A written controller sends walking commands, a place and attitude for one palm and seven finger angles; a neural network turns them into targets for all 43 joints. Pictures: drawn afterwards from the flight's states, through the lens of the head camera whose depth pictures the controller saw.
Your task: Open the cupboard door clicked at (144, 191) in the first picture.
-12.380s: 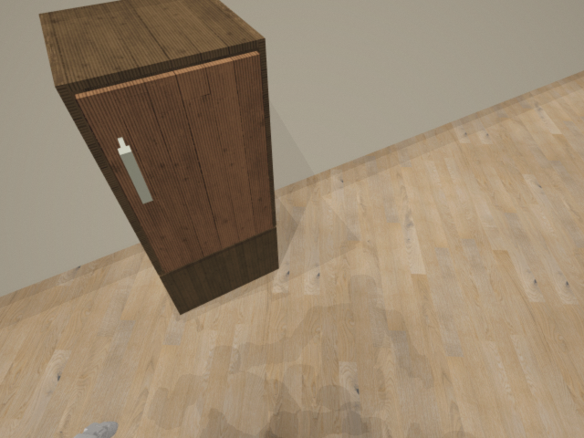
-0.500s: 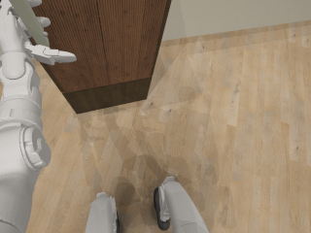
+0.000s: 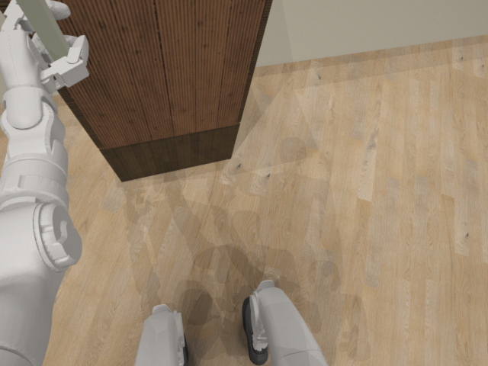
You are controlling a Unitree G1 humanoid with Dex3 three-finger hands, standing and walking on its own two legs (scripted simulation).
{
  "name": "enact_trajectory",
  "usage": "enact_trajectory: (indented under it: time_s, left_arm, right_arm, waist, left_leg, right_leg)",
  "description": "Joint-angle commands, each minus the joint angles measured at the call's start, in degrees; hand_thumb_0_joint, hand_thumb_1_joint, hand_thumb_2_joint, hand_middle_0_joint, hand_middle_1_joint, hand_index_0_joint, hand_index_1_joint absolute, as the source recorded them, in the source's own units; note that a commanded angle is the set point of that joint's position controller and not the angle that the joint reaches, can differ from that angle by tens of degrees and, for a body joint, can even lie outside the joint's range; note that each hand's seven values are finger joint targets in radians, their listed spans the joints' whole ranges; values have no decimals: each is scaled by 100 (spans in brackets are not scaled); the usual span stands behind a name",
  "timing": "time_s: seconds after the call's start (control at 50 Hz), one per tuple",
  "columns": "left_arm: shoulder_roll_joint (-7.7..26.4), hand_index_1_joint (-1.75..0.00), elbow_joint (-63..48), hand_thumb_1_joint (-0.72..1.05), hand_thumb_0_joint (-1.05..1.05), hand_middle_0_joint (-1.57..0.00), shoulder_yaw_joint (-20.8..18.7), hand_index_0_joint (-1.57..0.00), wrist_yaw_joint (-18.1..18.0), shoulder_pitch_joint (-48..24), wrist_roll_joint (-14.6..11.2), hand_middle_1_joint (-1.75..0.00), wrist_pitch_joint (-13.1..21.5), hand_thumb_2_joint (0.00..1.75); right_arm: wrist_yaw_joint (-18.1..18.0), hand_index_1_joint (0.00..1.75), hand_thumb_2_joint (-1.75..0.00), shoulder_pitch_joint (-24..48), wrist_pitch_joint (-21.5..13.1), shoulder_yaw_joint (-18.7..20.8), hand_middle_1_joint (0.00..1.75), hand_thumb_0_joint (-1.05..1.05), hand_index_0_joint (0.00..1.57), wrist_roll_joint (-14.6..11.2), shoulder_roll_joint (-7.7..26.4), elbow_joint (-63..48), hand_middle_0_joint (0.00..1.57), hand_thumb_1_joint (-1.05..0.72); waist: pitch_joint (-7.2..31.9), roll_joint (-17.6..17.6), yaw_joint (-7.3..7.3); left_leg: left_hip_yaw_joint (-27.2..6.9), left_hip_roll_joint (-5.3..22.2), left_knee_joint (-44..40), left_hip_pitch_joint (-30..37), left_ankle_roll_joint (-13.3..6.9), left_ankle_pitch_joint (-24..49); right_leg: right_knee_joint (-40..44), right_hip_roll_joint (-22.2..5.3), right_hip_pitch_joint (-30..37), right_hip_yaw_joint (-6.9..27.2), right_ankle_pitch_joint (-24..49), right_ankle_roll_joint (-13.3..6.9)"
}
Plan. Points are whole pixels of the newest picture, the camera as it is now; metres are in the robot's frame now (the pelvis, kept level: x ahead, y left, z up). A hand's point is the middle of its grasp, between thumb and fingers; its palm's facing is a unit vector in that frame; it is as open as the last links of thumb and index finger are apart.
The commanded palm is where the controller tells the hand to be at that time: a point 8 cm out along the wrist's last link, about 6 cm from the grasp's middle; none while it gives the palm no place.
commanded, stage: close the thumb around the handle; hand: left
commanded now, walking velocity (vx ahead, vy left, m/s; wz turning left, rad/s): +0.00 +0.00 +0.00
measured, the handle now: (51, 26) +0.61 +0.20 +0.07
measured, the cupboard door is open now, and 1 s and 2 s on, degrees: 0 35 43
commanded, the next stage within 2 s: pull the door open along its arc in 0.16 s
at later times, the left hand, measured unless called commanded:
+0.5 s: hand (82, 68) +0.55 +0.17 +0.05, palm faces +0.15 -0.99 -0.02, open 5.7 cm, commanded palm +0.49 +0.20 +0.06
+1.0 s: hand (170, 161) +0.40 +0.06 +0.06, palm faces +0.41 -0.91 +0.01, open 6.3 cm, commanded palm +0.32 +0.12 +0.06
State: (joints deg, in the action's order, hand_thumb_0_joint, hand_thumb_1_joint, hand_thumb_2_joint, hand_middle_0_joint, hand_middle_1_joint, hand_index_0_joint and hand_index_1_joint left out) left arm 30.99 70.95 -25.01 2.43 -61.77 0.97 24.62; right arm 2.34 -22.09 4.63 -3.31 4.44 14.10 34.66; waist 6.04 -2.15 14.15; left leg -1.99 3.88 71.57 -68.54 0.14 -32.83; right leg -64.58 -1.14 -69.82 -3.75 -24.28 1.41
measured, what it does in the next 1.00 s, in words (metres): stands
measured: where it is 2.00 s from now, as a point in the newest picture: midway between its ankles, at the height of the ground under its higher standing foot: (218, 359)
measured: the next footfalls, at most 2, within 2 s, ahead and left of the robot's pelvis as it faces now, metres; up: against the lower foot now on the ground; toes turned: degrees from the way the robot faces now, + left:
none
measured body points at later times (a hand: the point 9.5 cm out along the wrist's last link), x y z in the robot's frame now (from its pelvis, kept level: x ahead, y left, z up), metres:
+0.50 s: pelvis +0.00 +0.00 +0.01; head +0.18 +0.02 +0.42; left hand +0.54 +0.22 +0.06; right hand -0.02 -0.25 -0.10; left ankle -0.01 +0.11 -0.63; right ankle +0.05 -0.14 -0.63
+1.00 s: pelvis +0.03 -0.02 +0.04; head +0.13 -0.01 +0.47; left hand +0.37 +0.10 +0.06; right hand +0.19 -0.23 -0.08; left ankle -0.01 +0.11 -0.63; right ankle +0.05 -0.14 -0.63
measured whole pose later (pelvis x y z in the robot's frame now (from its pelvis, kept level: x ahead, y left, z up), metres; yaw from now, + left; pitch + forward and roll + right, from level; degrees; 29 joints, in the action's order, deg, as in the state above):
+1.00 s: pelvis +0.03 -0.02 +0.04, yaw +1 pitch +21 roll +0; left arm -8.6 26.8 2.3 -35.3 -13.0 7.6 22.3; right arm 3.8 -10.8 2.5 0.5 5.9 9.5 31.3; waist 9.3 -0.9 3.0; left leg 0.8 3.1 60.5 -48.9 1.5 -32.1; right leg -59.3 -1.7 -53.5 -1.4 -26.3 0.4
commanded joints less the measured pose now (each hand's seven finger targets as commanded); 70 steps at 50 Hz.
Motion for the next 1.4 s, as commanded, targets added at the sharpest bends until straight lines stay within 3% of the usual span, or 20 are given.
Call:
enact_trajectory:
  time_s: [0.0,0.1,0.14,0.22,0.26,0.32,0.38,0.44,0.6,0.64,0.66,0.68,0.72,0.76,0.82,0.9,1.0,1.08,1.26,1.38]
  left_arm:
    - [1170,-135,-1286,90,0,-40,9,-40,15,-2551,-5,-135,423,90]
    - [1336,-135,-1132,90,0,-40,-180,-40,-54,-2563,-26,-135,382,90]
    - [1249,-135,-1321,90,0,-40,-81,-40,-121,-2592,54,-135,432,90]
    - [978,-135,-1258,90,0,-40,120,-40,-146,-2577,66,-135,471,90]
    - [1146,-135,-1292,90,0,-40,20,-40,-156,-2651,74,-135,471,90]
    - [1053,-135,-1520,90,0,-40,6,-40,-105,-2317,21,-135,530,90]
    - [775,-135,-1495,90,0,-40,106,-40,-45,-1738,-104,-135,488,90]
    - [578,-135,-1847,90,0,-40,162,-40,-12,-1205,-212,-135,516,90]
    - [-749,-135,-3178,90,0,-40,806,-40,-186,1142,-566,-135,506,90]
    - [-1183,-135,-3696,90,0,-40,1052,-40,-286,1799,-656,-135,522,90]
    - [-1331,-135,-4225,90,0,-40,313,-40,-1134,1977,-1016,-135,541,90]
    - [-1914,-135,-4369,90,0,-40,929,-40,-1544,2425,-844,-135,517,90]
    - [-2156,-135,-4535,90,0,-40,1019,-40,-2319,3096,-549,-135,477,90]
    - [-2462,-135,-4956,90,0,-40,1379,-40,-2921,3475,-71,-135,466,90]
    - [-2712,-135,-5301,90,0,-40,1601,-40,-3567,4061,424,-135,408,90]
    - [-3071,-135,-5603,90,0,-40,1733,-40,-4182,4601,631,-135,211,90]
    - [-3785,-135,-5729,90,0,-40,2397,-40,-4397,4740,893,-135,-78,90]
    - [-4262,-135,-5904,90,0,-40,2845,-40,-4324,4960,728,-135,-276,90]
    - [-5213,-135,-6714,90,0,-40,4049,-40,-4184,5772,850,-135,-600,90]
    - [-4623,-135,-6230,90,0,-40,3527,-40,-4354,4578,900,-135,-664,90]
  right_arm:
    - [-61,30,-90,-1343,3,432,30,0,20,19,1134,-79,20,-90]
    - [-81,30,-90,-1320,20,418,30,0,20,12,1141,-86,20,-90]
    - [-58,30,-90,-1321,15,435,30,0,20,23,1126,-90,20,-90]
    - [-33,30,-90,-1322,0,453,30,0,20,34,1125,-59,20,-90]
    - [-41,30,-90,-1322,1,451,30,0,20,37,1135,-48,20,-90]
    - [-22,30,-90,-1332,-7,480,30,0,20,33,1106,-97,20,-90]
    - [15,30,-90,-1234,-1,483,30,0,20,-4,1077,-155,20,-90]
    - [17,30,-90,-1164,2,524,30,0,20,-51,1051,-256,20,-90]
    - [108,30,-90,-805,-72,673,30,0,20,-208,899,-550,20,-90]
    - [143,30,-90,-664,-135,718,30,0,20,-247,830,-599,20,-90]
    - [143,30,-90,-454,-182,719,30,0,20,-200,740,-738,20,-90]
    - [209,30,-90,-358,-249,695,30,0,20,-150,668,-727,20,-90]
    - [264,30,-90,-247,-297,704,30,0,20,-94,626,-733,20,-90]
    - [312,30,-90,-125,-310,731,30,0,20,-13,561,-760,20,-90]
    - [287,30,-90,107,-319,752,30,0,20,77,443,-826,20,-90]
    - [135,30,-90,682,-356,673,30,0,20,127,252,-922,20,-90]
    - [-21,30,-90,1124,-464,585,30,0,20,185,39,-825,20,-90]
    - [-19,30,-90,1269,-574,574,30,0,20,155,-27,-744,20,-90]
    - [143,30,-90,1432,-870,568,30,0,20,140,-160,-744,20,-90]
    - [-33,30,-90,1441,-931,587,30,0,20,162,-74,-532,20,-90]
  waist:
    - [3459,-1123,62]
    - [3259,-928,55]
    - [3401,-1139,20]
    - [3391,-1055,104]
    - [3357,-1007,95]
    - [3780,-1155,-66]
    - [3470,-931,-169]
    - [3623,-882,-338]
    - [3286,-393,-745]
    - [3154,-202,-824]
    - [3159,-388,-1179]
    - [3079,-295,-1110]
    - [2744,127,-1169]
    - [2823,-24,-1261]
    - [2706,171,-1414]
    - [2549,587,-1557]
    - [2472,620,-1512]
    - [2524,696,-1448]
    - [2520,514,-1272]
    - [2292,738,-1173]
  left_leg:
    - [-200,-202,-757,2410,-54,3066]
    - [-165,-215,-753,2109,-77,2814]
    - [-189,-209,-778,2364,-45,2967]
    - [-209,-189,-753,2467,-30,3049]
    - [-161,-206,-764,2295,-61,2861]
    - [-142,-225,-781,2546,-24,3193]
    - [-50,-231,-872,2381,-40,2979]
    - [14,-251,-966,2448,-35,3088]
    - [193,-277,-1360,2650,-14,3398]
    - [257,-270,-1436,2685,-9,3522]
    - [303,-288,-1534,2578,74,3535]
    - [321,-289,-1535,2588,98,3507]
    - [331,-266,-1613,2391,101,3441]
    - [368,-276,-1621,2491,122,3540]
    - [394,-320,-1679,2430,116,3425]
    - [407,-405,-1737,2289,129,2899]
    - [425,-441,-1680,2399,131,2738]
    - [422,-467,-1654,2510,161,2721]
    - [317,-457,-1507,2759,209,2910]
    - [237,-542,-1413,2328,187,2149]
  right_leg:
    - [427,308,1814,27,1927,-243]
    - [436,305,1866,47,1826,-226]
    - [429,298,1787,24,1827,-230]
    - [440,301,1657,7,1814,-224]
    - [470,298,1822,48,1810,-215]
    - [432,297,2067,45,2108,-242]
    - [534,318,2229,52,2055,-234]
    - [551,311,2501,69,2264,-239]
    - [733,317,3109,13,2644,-256]
    - [791,298,3255,-5,2798,-237]
    - [786,274,3407,-50,2734,-253]
    - [798,283,3409,-59,2747,-256]
    - [792,257,3520,-82,2782,-276]
    - [747,200,3608,-46,2878,-319]
    - [771,154,3883,5,3036,-365]
    - [916,111,4224,65,2874,-380]
    - [987,63,4172,95,2831,-360]
    - [1081,8,4339,117,3187,-287]
    - [1037,-72,4351,38,3991,-249]
    - [1214,-188,4140,339,3304,-183]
